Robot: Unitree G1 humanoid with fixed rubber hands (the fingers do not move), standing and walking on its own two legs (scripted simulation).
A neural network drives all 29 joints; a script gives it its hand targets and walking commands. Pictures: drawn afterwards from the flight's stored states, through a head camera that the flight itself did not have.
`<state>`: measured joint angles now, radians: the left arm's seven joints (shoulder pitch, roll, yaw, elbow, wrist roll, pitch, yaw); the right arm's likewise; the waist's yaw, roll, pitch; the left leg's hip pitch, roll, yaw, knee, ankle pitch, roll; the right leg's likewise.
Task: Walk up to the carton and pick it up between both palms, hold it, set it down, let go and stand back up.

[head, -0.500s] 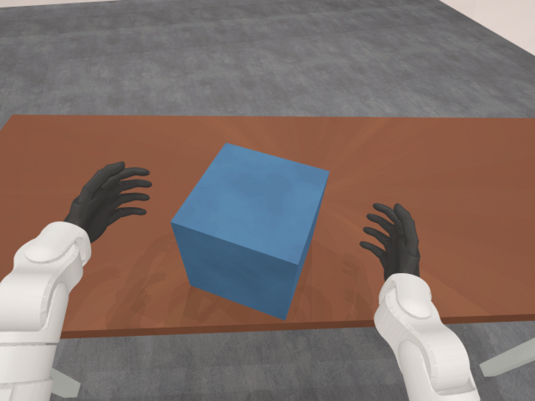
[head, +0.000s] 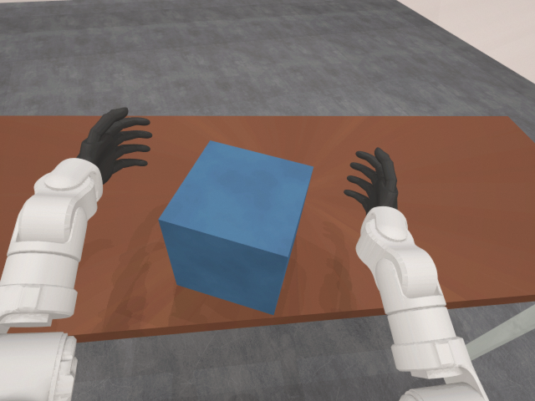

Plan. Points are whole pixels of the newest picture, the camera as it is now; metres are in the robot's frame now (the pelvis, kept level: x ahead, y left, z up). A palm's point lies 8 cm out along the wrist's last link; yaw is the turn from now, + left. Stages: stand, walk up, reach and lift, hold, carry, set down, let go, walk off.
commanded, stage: reach and lift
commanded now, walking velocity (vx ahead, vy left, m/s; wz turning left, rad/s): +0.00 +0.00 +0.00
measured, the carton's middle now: (242, 228) +0.39 +0.02 +0.02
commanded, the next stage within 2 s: none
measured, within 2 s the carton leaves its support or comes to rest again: neither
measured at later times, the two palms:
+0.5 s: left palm (132, 130) +0.46 +0.18 +0.17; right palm (367, 178) +0.38 -0.16 +0.15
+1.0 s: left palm (153, 180) +0.45 +0.16 +0.08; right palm (345, 218) +0.37 -0.15 +0.07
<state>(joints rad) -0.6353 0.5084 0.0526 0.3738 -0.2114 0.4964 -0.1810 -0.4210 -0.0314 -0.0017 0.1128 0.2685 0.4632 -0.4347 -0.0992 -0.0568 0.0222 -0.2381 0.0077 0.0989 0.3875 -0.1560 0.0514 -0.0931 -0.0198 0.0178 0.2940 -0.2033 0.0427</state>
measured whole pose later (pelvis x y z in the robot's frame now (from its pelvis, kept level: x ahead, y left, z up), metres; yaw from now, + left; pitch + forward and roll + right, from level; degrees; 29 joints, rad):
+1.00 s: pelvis -0.01 -0.01 -0.01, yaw +0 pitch +11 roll -3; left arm -0.90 0.34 0.04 1.13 -0.05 -0.02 -0.10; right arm -0.72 0.12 -0.11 0.94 0.11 -0.07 -0.39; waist -0.16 -0.05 -0.12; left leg -0.54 0.04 0.07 0.53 -0.18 0.04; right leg -0.38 0.01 -0.01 0.42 -0.22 0.03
